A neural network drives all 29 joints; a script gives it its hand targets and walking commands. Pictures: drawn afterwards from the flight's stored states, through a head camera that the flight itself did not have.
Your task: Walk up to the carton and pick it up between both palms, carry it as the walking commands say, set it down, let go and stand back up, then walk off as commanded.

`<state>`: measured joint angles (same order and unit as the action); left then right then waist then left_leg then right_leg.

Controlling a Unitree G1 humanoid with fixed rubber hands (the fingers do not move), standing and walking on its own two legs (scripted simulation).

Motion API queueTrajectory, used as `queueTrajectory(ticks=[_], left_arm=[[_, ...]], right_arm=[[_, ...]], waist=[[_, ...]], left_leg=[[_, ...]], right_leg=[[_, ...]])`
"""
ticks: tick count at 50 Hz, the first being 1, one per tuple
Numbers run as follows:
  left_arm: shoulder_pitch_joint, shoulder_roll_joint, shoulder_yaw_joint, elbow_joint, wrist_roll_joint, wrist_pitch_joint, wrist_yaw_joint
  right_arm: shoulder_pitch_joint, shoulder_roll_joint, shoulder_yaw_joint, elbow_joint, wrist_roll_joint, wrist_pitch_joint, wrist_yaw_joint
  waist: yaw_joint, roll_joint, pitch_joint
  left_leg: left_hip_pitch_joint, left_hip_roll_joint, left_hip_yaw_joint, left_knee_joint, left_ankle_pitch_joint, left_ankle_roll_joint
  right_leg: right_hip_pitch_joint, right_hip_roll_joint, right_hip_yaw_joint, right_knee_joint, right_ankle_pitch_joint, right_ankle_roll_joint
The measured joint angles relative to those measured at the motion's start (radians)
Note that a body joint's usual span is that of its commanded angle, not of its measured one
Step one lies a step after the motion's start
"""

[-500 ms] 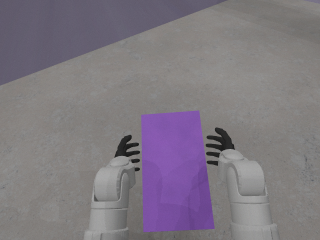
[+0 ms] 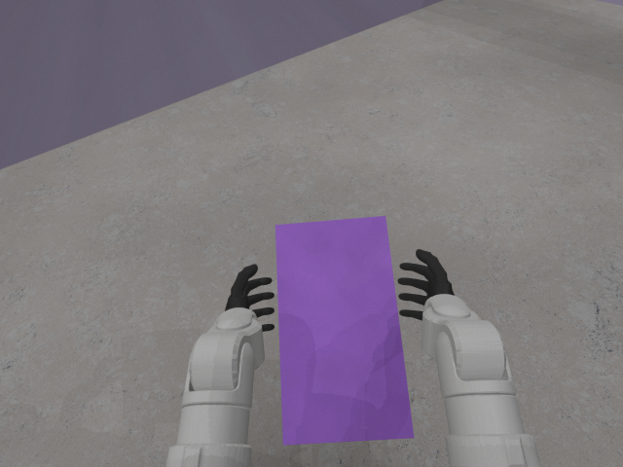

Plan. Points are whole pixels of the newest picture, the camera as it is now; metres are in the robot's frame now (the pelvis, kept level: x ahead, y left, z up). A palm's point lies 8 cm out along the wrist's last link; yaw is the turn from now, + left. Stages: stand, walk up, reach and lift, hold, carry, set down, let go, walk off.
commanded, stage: carry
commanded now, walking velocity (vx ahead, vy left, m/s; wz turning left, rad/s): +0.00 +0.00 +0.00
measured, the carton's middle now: (338, 325) +0.35 +0.00 -0.06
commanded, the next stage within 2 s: hold in 0.04 s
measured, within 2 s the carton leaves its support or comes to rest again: neither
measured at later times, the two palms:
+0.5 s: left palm (245, 320) +0.31 +0.12 +0.03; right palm (420, 290) +0.34 -0.11 +0.05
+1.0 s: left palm (256, 328) +0.34 +0.12 -0.05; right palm (416, 312) +0.36 -0.12 -0.05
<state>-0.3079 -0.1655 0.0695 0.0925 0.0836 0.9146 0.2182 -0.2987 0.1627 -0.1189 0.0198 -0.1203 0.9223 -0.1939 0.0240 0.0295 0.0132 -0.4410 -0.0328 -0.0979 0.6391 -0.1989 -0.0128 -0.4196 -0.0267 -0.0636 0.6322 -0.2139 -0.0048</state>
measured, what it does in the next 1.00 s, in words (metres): stands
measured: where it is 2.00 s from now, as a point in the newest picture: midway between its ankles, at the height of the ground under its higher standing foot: outside the picture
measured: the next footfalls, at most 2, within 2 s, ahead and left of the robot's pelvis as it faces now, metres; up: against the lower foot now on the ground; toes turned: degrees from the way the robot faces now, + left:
none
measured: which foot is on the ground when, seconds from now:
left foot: down 0.00-1.00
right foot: down 0.00-1.00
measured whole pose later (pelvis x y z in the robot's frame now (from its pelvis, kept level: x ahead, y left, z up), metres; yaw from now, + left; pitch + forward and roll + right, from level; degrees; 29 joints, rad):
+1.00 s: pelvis +0.03 -0.01 -0.01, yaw +0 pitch +9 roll +0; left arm -0.46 -0.22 0.40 0.69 0.38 0.25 0.07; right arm -0.49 0.23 -0.44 0.70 -0.36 0.22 -0.12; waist 0.04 -0.01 0.02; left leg -0.60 -0.03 -0.10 0.68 -0.24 -0.02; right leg -0.59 -0.01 -0.04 0.70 -0.26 -0.02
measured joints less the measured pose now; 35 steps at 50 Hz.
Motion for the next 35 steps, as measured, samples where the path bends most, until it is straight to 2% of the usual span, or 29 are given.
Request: queueTrajectory(ticks=[2,4,6,10,13,14,18,21,24,28,32,35], left_arm=[[0.000,0.000,0.002,0.019,0.005,-0.016,-0.005],[-0.009,-0.002,0.020,0.108,0.038,-0.076,-0.028],[-0.009,-0.002,0.034,0.169,0.057,-0.112,-0.030],[-0.011,-0.002,0.062,0.212,0.069,-0.128,-0.030],[-0.046,-0.012,0.087,0.282,0.090,-0.147,-0.020],[-0.067,-0.020,0.104,0.321,0.102,-0.157,-0.015],[-0.156,-0.051,0.203,0.468,0.175,-0.214,-0.011],[-0.187,-0.053,0.253,0.528,0.214,-0.256,-0.012],[-0.200,-0.053,0.290,0.562,0.237,-0.292,-0.012],[-0.202,-0.053,0.314,0.598,0.258,-0.335,-0.016],[-0.199,-0.053,0.331,0.622,0.279,-0.379,-0.049],[-0.188,-0.053,0.333,0.624,0.293,-0.417,-0.092]], right_arm=[[0.000,0.000,-0.003,0.017,-0.007,-0.014,0.006],[-0.013,0.003,-0.012,0.115,-0.057,-0.080,0.036],[-0.014,0.003,-0.012,0.189,-0.071,-0.126,0.045],[-0.026,0.006,-0.012,0.251,-0.071,-0.150,0.050],[-0.093,0.029,-0.078,0.357,-0.127,-0.177,0.054],[-0.121,0.040,-0.112,0.395,-0.146,-0.186,0.043],[-0.224,0.079,-0.216,0.527,-0.206,-0.231,-0.049],[-0.275,0.096,-0.279,0.606,-0.239,-0.285,-0.066],[-0.294,0.100,-0.314,0.661,-0.266,-0.335,-0.044],[-0.280,0.099,-0.350,0.681,-0.292,-0.378,0.013],[-0.250,0.089,-0.353,0.681,-0.295,-0.415,0.057],[-0.228,0.082,-0.353,0.681,-0.296,-0.454,0.070]], waist=[[0.000,0.000,-0.002],[0.000,0.000,-0.002],[0.004,0.000,-0.002],[0.014,-0.006,-0.003],[0.014,-0.007,-0.003],[0.014,-0.007,-0.003],[0.014,-0.023,-0.002],[0.014,-0.038,-0.003],[0.014,-0.038,-0.003],[0.014,-0.038,-0.003],[0.014,-0.035,0.002],[0.014,-0.035,0.005]], left_leg=[[0.000,0.000,0.000,0.000,0.000,0.000],[0.015,0.002,0.000,-0.005,0.000,0.000],[0.030,0.006,0.000,-0.007,-0.001,0.000],[0.059,0.007,0.000,-0.007,-0.005,-0.002],[0.088,0.007,0.000,-0.007,-0.012,-0.002],[0.098,0.007,0.000,-0.007,-0.014,-0.002],[0.115,0.002,0.001,-0.007,-0.015,-0.002],[0.120,-0.002,0.001,-0.007,-0.017,-0.003],[0.124,-0.002,0.001,-0.007,-0.023,-0.003],[0.128,-0.002,0.001,-0.007,-0.032,-0.003],[0.127,0.000,0.001,-0.007,-0.040,-0.003],[0.110,0.000,0.001,-0.007,-0.043,-0.003]], right_leg=[[0.000,0.000,0.000,0.001,-0.001,0.000],[0.015,0.003,0.000,-0.007,0.002,0.000],[0.032,0.006,0.000,-0.014,0.003,0.000],[0.062,0.008,0.000,-0.016,0.001,0.000],[0.090,0.008,0.002,-0.014,-0.010,0.000],[0.098,0.009,0.003,-0.011,-0.022,0.000],[0.107,0.011,0.015,0.007,-0.037,0.000],[0.107,0.013,0.025,0.015,-0.022,-0.001],[0.107,0.014,0.026,0.023,-0.033,-0.007],[0.107,0.015,0.026,0.031,-0.047,-0.012],[0.106,0.017,0.026,0.031,-0.056,-0.013],[0.089,0.017,0.026,0.031,-0.059,-0.013]])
